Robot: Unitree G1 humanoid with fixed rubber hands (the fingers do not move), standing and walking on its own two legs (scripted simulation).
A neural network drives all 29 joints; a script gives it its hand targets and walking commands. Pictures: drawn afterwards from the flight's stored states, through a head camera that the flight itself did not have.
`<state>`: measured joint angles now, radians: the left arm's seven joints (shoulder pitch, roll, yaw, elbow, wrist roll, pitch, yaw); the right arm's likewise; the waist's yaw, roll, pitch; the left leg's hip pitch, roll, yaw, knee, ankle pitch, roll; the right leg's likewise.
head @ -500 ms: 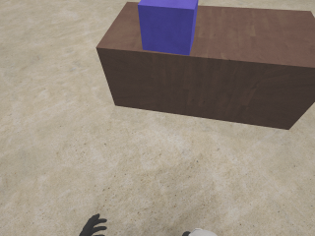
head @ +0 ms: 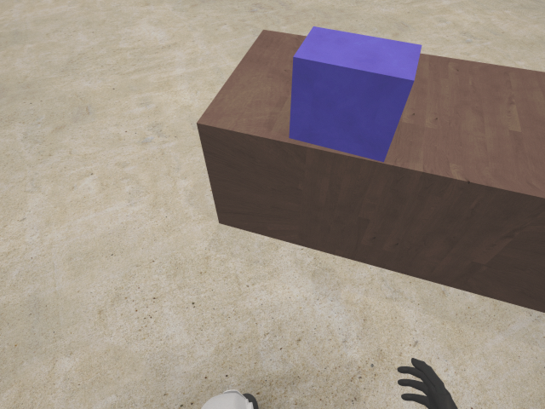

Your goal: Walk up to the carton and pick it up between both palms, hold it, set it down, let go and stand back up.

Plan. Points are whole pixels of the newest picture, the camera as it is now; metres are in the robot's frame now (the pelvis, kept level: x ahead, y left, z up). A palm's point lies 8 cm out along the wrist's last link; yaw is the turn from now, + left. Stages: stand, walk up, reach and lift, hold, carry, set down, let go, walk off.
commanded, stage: walk up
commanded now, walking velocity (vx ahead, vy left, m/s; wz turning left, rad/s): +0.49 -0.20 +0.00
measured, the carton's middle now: (349, 95) +0.88 -0.14 -0.07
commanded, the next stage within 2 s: none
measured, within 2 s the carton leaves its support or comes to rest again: neither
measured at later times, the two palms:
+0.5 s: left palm (210, 283) +0.34 +0.16 -0.12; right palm out of the picture +0.08 -0.25 -0.10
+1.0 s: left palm (194, 321) +0.27 +0.18 -0.12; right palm (432, 260) +0.41 -0.27 -0.12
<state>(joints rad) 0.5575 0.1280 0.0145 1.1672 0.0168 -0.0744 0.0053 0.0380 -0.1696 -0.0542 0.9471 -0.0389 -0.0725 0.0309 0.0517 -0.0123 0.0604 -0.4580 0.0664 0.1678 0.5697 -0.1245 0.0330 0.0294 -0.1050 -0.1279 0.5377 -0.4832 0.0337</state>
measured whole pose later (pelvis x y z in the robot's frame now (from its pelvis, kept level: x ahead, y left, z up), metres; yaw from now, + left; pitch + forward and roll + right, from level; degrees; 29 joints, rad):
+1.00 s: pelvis +0.34 -0.03 +0.02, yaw +0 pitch +0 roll -2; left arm 0.42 0.13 0.01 1.12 0.01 -0.04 0.02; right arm 0.19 -0.18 -0.05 1.03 -0.02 -0.02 -0.02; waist 0.03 0.03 0.03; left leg -0.31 0.06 0.07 0.47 -0.12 0.00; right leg -0.19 -0.07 -0.14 0.45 -0.24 0.03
